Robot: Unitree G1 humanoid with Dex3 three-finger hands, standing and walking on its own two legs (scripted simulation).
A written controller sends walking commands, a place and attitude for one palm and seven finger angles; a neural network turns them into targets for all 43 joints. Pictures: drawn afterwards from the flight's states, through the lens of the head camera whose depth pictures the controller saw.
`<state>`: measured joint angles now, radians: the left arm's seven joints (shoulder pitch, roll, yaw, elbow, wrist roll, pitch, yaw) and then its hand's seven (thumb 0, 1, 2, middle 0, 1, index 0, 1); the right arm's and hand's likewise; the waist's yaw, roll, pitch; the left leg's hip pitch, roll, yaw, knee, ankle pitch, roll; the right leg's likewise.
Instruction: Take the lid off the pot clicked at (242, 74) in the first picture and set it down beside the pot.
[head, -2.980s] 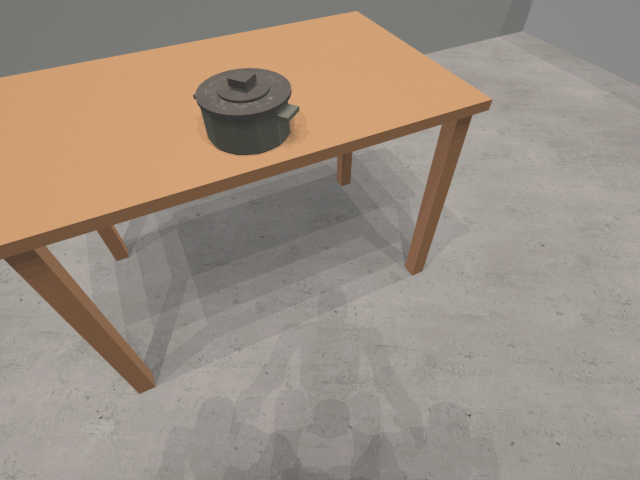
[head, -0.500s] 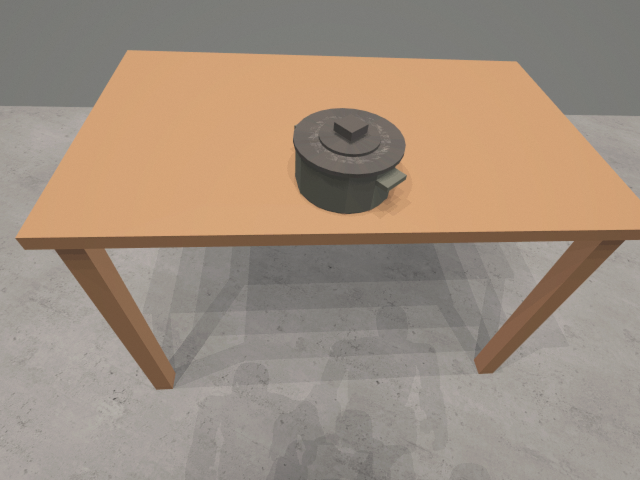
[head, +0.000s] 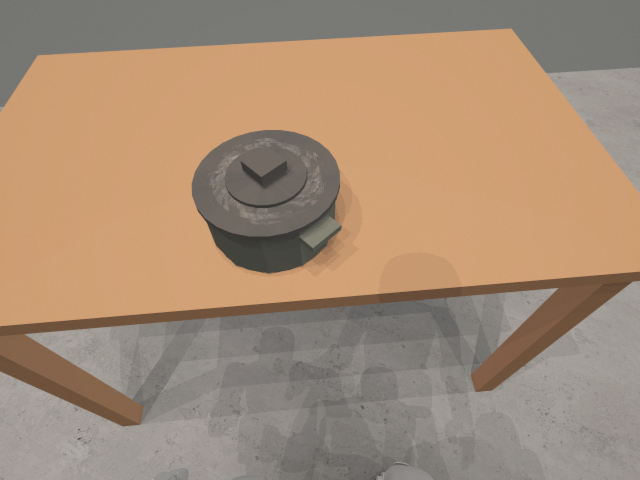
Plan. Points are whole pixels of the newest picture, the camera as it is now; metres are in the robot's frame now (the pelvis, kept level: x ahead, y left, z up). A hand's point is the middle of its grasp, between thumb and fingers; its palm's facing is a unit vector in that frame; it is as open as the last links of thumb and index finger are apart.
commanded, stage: come to a stop and stand still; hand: left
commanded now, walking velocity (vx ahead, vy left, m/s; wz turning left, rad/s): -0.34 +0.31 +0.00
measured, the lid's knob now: (264, 165) +0.47 +0.09 +0.12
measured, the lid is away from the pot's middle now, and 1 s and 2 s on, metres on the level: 0.00 0.00 0.00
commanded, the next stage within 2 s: look again from close up in 1.04 s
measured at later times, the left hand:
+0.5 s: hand out of the picture +0.02 +0.27 -0.16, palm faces +0.10 -0.97 -0.24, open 7.4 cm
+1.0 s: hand out of the picture -0.05 +0.21 -0.16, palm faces +0.01 -0.99 -0.16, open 7.4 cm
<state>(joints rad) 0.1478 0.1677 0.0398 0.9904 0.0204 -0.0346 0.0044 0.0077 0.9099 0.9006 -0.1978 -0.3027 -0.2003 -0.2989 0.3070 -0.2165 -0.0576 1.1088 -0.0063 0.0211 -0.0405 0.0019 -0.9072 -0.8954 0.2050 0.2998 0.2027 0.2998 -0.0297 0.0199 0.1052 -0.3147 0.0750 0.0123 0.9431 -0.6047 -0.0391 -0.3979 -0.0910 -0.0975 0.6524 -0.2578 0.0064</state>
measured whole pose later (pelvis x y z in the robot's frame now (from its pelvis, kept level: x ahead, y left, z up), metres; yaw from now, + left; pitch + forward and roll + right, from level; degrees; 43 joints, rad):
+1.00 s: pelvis -0.03 +0.05 +0.02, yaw -1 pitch -1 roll +0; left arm 0.34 0.14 0.00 1.13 0.01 0.01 0.03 0.01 0.90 0.90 -0.20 -0.30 -0.20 -0.30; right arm 0.34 -0.15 -0.01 1.17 -0.01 0.03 -0.02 0.00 -0.91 -0.90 0.20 0.30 0.20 0.30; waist -0.02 -0.03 0.00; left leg -0.27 -0.04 0.08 0.39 -0.11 0.06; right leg -0.11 -0.01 -0.02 0.44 -0.32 -0.01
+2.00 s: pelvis +0.01 +0.06 +0.01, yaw -2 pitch +0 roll +0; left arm 0.33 0.19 0.00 0.99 0.01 -0.01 0.04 0.01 0.91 0.90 -0.20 -0.30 -0.20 -0.30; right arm 0.20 -0.15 0.01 1.03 -0.01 -0.01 -0.02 0.00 -0.91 -0.90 0.20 0.30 0.20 0.30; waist 0.02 -0.05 0.04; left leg -0.28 -0.03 0.09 0.52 -0.25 0.07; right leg -0.06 0.00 -0.01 0.45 -0.38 0.00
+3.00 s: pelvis -0.01 +0.05 +0.02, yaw +3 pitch +1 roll +0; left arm 0.38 0.16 0.00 1.07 0.02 0.00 0.04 0.01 0.91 0.90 -0.20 -0.30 -0.20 -0.30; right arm 0.26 -0.13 -0.04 1.09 -0.01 0.01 -0.02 0.00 -0.93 -0.90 0.21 0.30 0.20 0.30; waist 0.00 -0.05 0.03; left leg -0.32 -0.06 0.01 0.46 -0.16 0.06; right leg -0.09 -0.01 -0.09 0.41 -0.34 0.00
